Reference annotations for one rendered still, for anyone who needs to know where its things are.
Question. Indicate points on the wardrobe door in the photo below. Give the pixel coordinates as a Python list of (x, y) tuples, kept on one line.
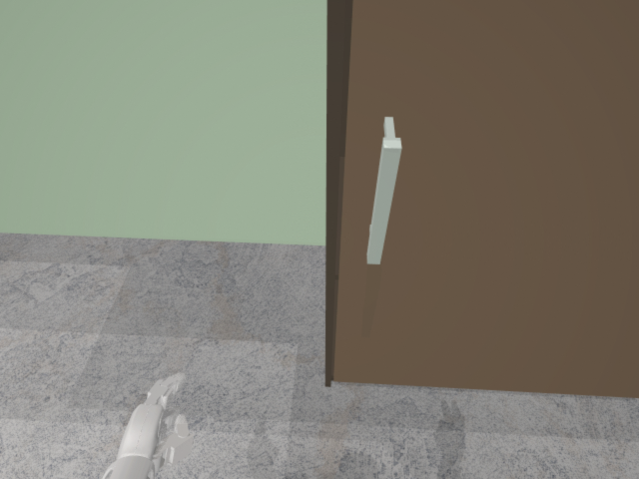
[(511, 255)]

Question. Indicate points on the robot left forearm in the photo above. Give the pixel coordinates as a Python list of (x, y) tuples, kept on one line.
[(131, 467)]

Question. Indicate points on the handle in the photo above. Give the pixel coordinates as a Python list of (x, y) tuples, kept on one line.
[(387, 171)]

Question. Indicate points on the left robot hand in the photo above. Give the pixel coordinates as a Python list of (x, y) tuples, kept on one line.
[(147, 427)]

